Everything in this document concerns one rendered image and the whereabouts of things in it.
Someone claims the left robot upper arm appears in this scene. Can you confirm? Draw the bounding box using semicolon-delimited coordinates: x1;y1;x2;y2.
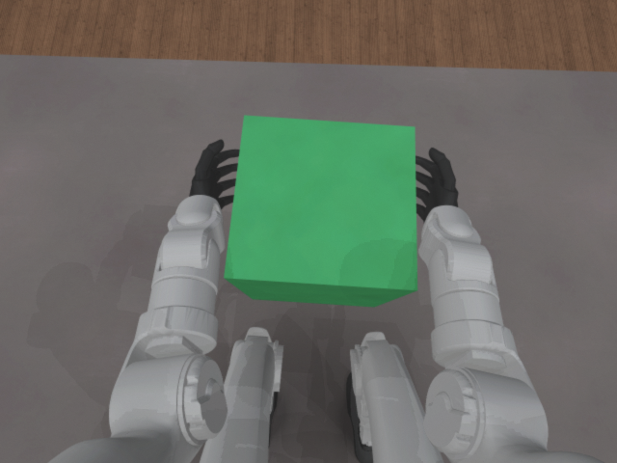
48;353;228;463

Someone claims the right robot forearm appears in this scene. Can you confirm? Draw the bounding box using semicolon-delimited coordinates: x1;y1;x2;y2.
418;205;548;424

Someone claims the right robot upper arm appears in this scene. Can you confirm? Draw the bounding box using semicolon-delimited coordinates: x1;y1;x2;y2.
423;367;604;463

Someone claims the robot left hand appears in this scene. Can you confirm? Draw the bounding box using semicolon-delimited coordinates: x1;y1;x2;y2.
189;140;240;209

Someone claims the right robot shin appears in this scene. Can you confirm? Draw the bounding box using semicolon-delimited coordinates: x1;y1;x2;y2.
356;332;404;445

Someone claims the right robot thigh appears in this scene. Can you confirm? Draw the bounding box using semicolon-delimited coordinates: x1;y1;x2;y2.
350;340;444;463

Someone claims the carton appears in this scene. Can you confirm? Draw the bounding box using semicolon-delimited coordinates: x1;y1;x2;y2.
224;115;417;307

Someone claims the robot right hand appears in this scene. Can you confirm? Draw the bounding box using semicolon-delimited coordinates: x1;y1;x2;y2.
416;148;458;222

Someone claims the left robot forearm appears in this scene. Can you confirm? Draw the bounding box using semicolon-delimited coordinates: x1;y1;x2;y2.
109;195;226;433

